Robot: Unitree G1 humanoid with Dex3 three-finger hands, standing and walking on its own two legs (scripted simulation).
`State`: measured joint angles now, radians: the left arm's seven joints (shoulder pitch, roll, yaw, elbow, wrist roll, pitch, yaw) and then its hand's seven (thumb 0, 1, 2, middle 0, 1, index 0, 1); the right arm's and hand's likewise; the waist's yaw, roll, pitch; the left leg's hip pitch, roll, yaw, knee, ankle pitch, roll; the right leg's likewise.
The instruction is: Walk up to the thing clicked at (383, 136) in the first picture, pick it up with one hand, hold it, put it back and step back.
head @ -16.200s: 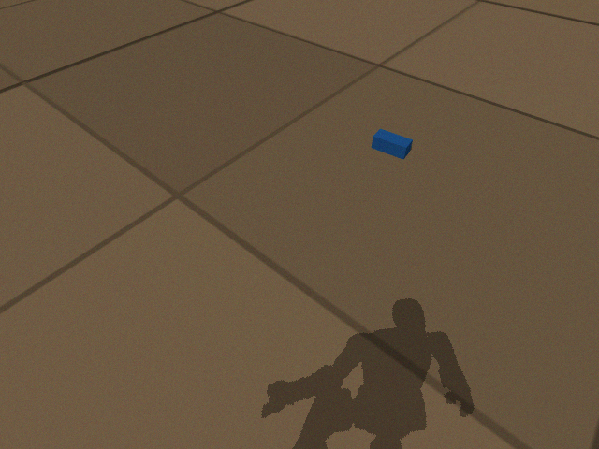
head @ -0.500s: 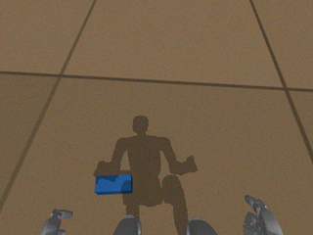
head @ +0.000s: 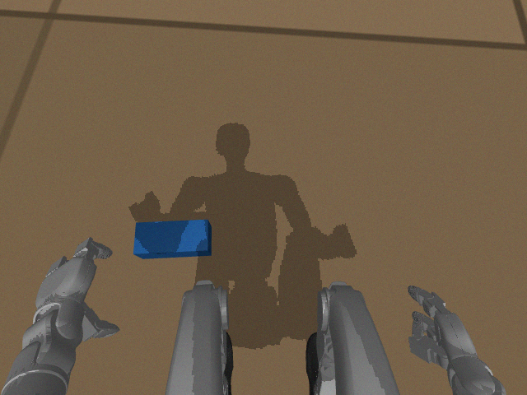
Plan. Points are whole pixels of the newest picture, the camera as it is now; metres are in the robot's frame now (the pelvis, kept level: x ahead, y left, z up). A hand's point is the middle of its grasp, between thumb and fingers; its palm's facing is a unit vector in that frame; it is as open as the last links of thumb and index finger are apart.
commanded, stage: rise first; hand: left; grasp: from above
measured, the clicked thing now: (174, 239) +0.44 +0.27 -0.48
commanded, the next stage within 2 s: none
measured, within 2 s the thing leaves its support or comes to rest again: neither
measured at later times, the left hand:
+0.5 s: hand (122, 262) +0.34 +0.32 -0.27, palm faces -0.48 -0.18 -0.86, open 14.1 cm
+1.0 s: hand (133, 252) +0.38 +0.32 -0.33, palm faces -0.45 -0.04 -0.89, open 14.1 cm
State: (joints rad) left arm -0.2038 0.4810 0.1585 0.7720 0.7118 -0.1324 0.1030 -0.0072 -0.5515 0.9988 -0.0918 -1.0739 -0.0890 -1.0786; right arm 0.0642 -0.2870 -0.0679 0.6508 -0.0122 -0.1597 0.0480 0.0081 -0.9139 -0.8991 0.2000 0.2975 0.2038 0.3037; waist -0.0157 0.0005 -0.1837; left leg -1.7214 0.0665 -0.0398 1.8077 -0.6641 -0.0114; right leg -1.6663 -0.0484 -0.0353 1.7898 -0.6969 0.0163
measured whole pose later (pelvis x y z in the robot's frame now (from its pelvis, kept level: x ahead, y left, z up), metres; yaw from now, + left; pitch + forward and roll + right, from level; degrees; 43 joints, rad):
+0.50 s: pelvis -0.04 +0.01 -0.13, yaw -4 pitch +33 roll -7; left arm -0.60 0.69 0.18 1.11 1.08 -0.31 0.22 -0.01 -0.53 1.04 -0.07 -1.01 -0.06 -1.02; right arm 0.14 -0.26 -0.04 0.76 -0.07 -0.04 0.09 0.01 -0.89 -0.89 0.20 0.30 0.20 0.30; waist -0.09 0.00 -0.11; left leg -2.15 0.07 -0.11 2.21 -0.64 0.01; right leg -2.06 -0.03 -0.06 2.15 -0.67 0.03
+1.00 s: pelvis -0.04 +0.01 -0.18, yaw -5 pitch +32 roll -7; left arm -0.75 0.76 0.18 1.29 1.29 -0.35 0.37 0.00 -0.52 1.01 -0.08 -1.01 -0.08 -1.00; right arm 0.08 -0.26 -0.03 0.78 -0.15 -0.02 0.13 0.00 -0.91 -0.90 0.20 0.30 0.20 0.30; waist -0.12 -0.04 -0.06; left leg -2.29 0.06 -0.13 2.37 -0.66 0.00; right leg -2.19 -0.02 -0.06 2.31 -0.68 0.03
